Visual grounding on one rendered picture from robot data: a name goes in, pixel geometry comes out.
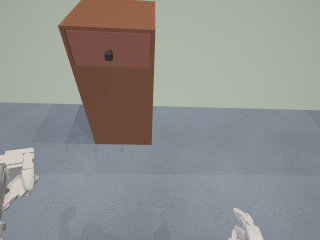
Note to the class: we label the robot left hand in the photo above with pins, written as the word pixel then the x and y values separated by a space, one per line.
pixel 19 167

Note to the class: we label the cabinet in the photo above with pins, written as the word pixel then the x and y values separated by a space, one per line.
pixel 118 100

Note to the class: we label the drawer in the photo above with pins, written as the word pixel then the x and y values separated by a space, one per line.
pixel 128 49

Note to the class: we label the robot right hand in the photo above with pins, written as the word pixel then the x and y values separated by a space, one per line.
pixel 251 231

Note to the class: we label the handle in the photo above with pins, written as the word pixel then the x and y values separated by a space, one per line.
pixel 108 55

